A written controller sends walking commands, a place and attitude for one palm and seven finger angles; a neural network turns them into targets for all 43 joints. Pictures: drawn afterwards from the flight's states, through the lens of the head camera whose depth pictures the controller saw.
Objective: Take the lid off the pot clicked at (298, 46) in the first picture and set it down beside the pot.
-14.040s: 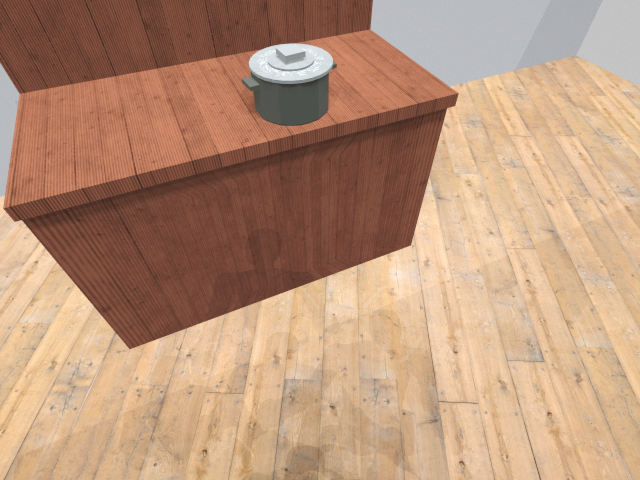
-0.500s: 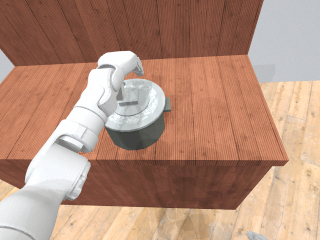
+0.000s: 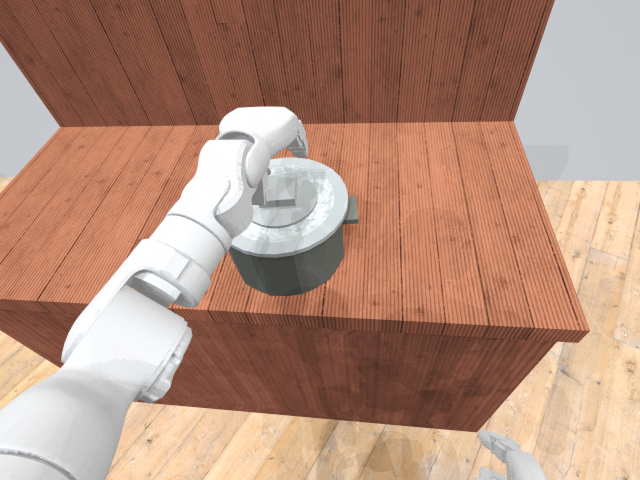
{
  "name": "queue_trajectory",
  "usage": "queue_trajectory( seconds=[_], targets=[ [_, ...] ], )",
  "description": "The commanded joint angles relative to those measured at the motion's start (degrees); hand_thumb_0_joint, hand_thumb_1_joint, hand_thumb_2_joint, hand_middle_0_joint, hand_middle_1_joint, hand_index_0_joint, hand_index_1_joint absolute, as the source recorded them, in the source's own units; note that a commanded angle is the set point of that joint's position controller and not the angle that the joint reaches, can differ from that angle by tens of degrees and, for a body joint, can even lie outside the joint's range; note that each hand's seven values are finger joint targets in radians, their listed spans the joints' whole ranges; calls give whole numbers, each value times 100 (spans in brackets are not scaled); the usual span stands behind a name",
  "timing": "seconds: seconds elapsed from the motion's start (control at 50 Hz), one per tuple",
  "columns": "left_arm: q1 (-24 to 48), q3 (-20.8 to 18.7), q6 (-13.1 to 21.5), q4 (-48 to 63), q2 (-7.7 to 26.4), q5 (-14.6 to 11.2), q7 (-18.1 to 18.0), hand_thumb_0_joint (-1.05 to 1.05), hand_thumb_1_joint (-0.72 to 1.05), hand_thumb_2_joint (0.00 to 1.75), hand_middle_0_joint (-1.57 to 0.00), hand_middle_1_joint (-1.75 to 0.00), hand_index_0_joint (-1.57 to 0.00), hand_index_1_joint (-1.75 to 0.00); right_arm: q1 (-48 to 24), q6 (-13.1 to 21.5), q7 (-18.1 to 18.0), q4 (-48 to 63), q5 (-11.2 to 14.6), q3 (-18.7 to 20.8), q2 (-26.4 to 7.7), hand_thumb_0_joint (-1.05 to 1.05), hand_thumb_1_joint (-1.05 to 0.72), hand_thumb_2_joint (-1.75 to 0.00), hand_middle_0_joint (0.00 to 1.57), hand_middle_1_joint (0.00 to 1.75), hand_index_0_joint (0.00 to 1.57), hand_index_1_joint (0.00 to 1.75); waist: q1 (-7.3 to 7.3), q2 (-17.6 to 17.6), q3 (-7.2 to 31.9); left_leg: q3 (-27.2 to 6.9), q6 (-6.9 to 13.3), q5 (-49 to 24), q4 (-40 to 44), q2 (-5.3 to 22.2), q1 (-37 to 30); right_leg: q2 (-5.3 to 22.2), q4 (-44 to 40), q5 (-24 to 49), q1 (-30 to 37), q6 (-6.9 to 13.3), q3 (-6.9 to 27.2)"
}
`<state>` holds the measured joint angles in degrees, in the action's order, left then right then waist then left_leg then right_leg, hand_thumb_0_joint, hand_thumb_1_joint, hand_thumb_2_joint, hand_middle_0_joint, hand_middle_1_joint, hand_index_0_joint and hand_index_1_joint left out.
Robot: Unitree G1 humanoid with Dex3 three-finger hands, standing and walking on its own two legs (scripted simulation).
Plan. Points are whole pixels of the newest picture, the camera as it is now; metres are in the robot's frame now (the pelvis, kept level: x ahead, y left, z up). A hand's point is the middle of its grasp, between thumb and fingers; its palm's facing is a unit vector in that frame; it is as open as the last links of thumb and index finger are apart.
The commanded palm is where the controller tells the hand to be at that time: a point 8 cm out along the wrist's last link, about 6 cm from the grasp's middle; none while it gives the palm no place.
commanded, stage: lower the open fingers around the knob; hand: left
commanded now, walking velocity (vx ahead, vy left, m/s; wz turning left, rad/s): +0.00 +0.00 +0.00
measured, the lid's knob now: (278, 190) +0.51 +0.07 +0.08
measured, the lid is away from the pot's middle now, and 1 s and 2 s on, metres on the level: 0.00 0.00 0.01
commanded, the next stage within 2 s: close the fingers and squeeze the knob in 1.00 s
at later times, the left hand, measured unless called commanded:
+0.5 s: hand (275, 185) +0.47 +0.06 +0.12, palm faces -0.30 +0.01 -0.95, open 10.1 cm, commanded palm +0.46 +0.07 +0.18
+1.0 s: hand (272, 192) +0.47 +0.07 +0.11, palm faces -0.30 -0.01 -0.95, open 10.1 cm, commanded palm +0.46 +0.07 +0.16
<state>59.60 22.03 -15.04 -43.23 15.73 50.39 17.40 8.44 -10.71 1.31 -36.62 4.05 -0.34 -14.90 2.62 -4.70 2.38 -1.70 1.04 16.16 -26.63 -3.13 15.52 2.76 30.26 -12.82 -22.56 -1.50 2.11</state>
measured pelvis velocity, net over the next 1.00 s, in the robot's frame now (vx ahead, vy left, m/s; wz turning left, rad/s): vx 0.01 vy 0.00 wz -0.02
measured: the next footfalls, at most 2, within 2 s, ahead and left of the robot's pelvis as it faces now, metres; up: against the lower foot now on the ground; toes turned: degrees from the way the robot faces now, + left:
none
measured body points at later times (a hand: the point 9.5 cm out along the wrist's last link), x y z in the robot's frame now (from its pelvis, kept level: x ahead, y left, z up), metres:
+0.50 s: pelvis +0.00 +0.00 +0.00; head +0.04 -0.04 +0.45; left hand +0.48 +0.06 +0.17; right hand +0.09 -0.26 -0.14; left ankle -0.03 +0.11 -0.74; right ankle +0.03 -0.14 -0.74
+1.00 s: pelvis +0.01 +0.00 +0.00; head +0.05 -0.04 +0.45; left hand +0.48 +0.07 +0.16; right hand +0.12 -0.25 -0.14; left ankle -0.03 +0.11 -0.74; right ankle +0.03 -0.14 -0.74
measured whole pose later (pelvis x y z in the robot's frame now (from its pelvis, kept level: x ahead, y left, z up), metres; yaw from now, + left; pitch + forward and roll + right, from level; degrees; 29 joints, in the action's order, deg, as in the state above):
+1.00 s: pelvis +0.01 +0.00 +0.00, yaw -1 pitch +8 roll +1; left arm 56.7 20.5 -13.4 -48.8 14.0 51.2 13.1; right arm 10.4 -11.2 1.3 -37.4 4.1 0.1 -15.0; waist 3.5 -4.5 3.7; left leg -0.8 1.3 17.5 -27.8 -2.7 17.9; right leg 2.2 30.6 -13.4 -24.9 -1.7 2.9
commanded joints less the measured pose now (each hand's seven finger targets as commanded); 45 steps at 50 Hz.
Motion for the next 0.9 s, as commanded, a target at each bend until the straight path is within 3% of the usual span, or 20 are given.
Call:
queue_trajectory(
  seconds=[0.0, 0.06, 0.08, 0.16, 0.22, 0.26, 0.28, 0.32, 0.34, 0.42, 0.5, 0.52, 0.6, 0.68, 0.7, 0.72, 0.76, 0.8, 0.84, 0.88],
  targets=[
    [3031, -793, -6, 805, 1189, 94, -293, 0, -30, 143, -83, -8, -83, -8, -255, 174, -40, 635, -20, 166, -598, 0, -90, -90, 20, 30, 20, 30, 66, 1043, 2194, 257, 147, -1409, 268, -29, -293, -244, -125, 1866, 1434, 329, -432],
    [2974, -557, -161, 265, 935, 127, -231, 0, -30, 143, -83, -8, -83, -8, -208, 185, -39, 574, 18, 151, -627, 0, -90, -90, 20, 30, 20, 30, 119, 1055, 1961, 258, 142, -1200, 319, -48, -131, -251, -114, 1658, 1253, 329, -466],
    [3001, -666, -181, 225, 1055, 119, -217, 0, -30, 143, -83, -8, -83, -8, -185, 196, -46, 573, 15, 156, -651, 0, -90, -90, 20, 30, 20, 30, 109, 1121, 1939, 258, 153, -1155, 319, -48, -109, -251, -125, 1631, 1255, 320, -461],
    [3494, -490, -10, 821, 944, 86, -54, 0, -30, 143, -83, -8, -83, -8, -88, 266, -97, 641, -45, 213, -634, 0, -90, -90, 20, 30, 20, 30, 209, 916, 2443, 226, 209, -1398, 250, -81, -414, -240, -130, 1935, 1425, 320, -384],
    [3208, -841, 118, 629, 1280, 55, -70, 0, -30, 143, -83, -8, -83, -8, 50, 281, -127, 593, -38, 215, -667, 0, -90, -90, 20, 30, 20, 30, 150, 1082, 2407, 253, 213, -1479, 259, -73, -342, -249, -144, 2116, 1570, 301, -376],
    [3034, -760, 209, 692, 1130, 63, -108, 0, -30, 143, -83, -8, -83, -8, 63, 294, -107, 622, -51, 238, -651, 0, -90, -90, 20, 30, 20, 30, 109, 1034, 2407, 261, 208, -1584, 273, -62, -373, -248, -141, 2159, 1558, 312, -388],
    [2817, -946, 232, 598, 1309, 83, -168, 0, -30, 143, -83, -8, -83, -8, 123, 298, -106, 601, -41, 246, -670, 0, -90, -90, 20, 30, 20, 30, 70, 1154, 2393, 274, 215, -1597, 265, -47, -333, -261, -149, 2192, 1611, 304, -384],
    [2744, -649, 207, 388, 973, 129, -244, 0, -30, 143, -83, -8, -83, -8, 87, 263, -73, 554, -7, 229, -665, 0, -90, -90, 20, 30, 20, 30, 120, 1049, 2108, 307, 182, -1462, 297, -34, -244, -277, -159, 2011, 1354, 315, -419],
    [2748, -674, 216, 491, 943, 119, -283, 0, -30, 143, -83, -8, -83, -8, 106, 269, -63, 569, -17, 261, -667, 0, -90, -90, 20, 30, 20, 30, 107, 1034, 2176, 303, 194, -1516, 281, -38, -267, -269, -163, 2045, 1379, 323, -410],
    [3114, -755, 176, 807, 1157, 153, -430, 0, -30, 143, -83, -8, -83, -8, 97, 263, -70, 538, -31, 267, -658, 0, -90, -90, 20, 30, 20, 30, 122, 788, 2490, 289, 214, -1557, 240, -42, -363, -260, -126, 2152, 1495, 336, -356],
    [2744, -897, 113, 222, 1284, 167, -495, 0, -30, 143, -83, -8, -83, -8, 141, 265, -98, 457, -5, 237, -689, 0, -90, -90, 20, 30, 20, 30, 113, 998, 2284, 325, 203, -1463, 240, -40, -149, -287, -115, 2101, 1440, 319, -389],
    [2628, -725, 102, 192, 1051, 148, -481, 0, -30, 143, -83, -8, -83, -8, 106, 274, -85, 505, -10, 233, -665, 0, -90, -90, 20, 30, 20, 30, 112, 936, 2317, 327, 196, -1479, 241, -47, -157, -271, -109, 2108, 1430, 319, -385],
    [2506, -534, 150, 467, 805, 119, -400, 0, -30, 143, -83, -8, -83, -8, 54, 241, -41, 558, -8, 273, -657, 0, -90, -90, 20, 30, 20, 30, 162, 963, 2407, 329, 207, -1806, 137, -23, -342, -284, -90, 2376, 1384, 315, -399],
    [2183, -673, 155, -101, 931, 117, -424, 0, -30, 143, -83, -8, -83, -8, 80, 191, -48, 514, 20, 211, -700, 0, -90, -90, 20, 30, 20, 30, 150, 1080, 1975, 366, 176, -1489, 157, -22, -36, -300, -92, 2063, 1150, 313, -448],
    [2340, -455, 158, 35, 690, 130, -428, 0, -30, 143, -83, -8, -83, -8, 74, 171, -41, 512, 14, 227, -678, 0, -90, -90, 20, 30, 20, 30, 194, 989, 2021, 374, 169, -1432, 173, -11, -108, -292, -100, 1966, 1063, 313, -457],
    [2315, -444, 174, 69, 667, 149, -441, 0, -30, 143, -83, -8, -83, -8, 80, 172, -30, 531, 20, 233, -661, 0, -90, -90, 20, 30, 20, 30, 177, 1002, 2071, 343, 173, -1525, 136, -7, -143, -303, -73, 1989, 1067, 326, -466],
    [2434, -640, 229, 308, 912, 202, -504, 0, -30, 143, -83, -8, -83, -8, 53, 161, -24, 561, -10, 239, -657, 0, -90, -90, 20, 30, 20, 30, 132, 751, 2344, 324, 174, -1781, 83, 4, -314, -295, 0, 2137, 1142, 352, -437],
    [2437, -460, 179, 250, 650, 164, -522, 0, -30, 143, -83, -8, -83, -8, 39, 132, -10, 546, -5, 243, -630, 0, -90, -90, 20, 30, 20, 30, 172, 789, 2311, 305, 154, -1798, 70, 19, -323, -306, 6, 2102, 1050, 349, -469],
    [2524, -712, 166, 346, 910, 128, -569, 0, -30, 143, -83, -8, -83, -8, 49, 122, -22, 558, -26, 251, -647, 0, -90, -90, 20, 30, 20, 30, 130, 942, 2428, 306, 173, -1817, 66, 9, -270, -295, -9, 2227, 1245, 343, -440],
    [2553, -510, 119, 335, 699, 122, -566, 0, -30, 143, -83, -8, -83, -8, 17, 110, -16, 550, -13, 241, -618, 0, -90, -90, 20, 30, 20, 30, 173, 951, 2335, 298, 174, -1807, 70, 7, -253, -299, 4, 2246, 1177, 344, -467]
  ],
)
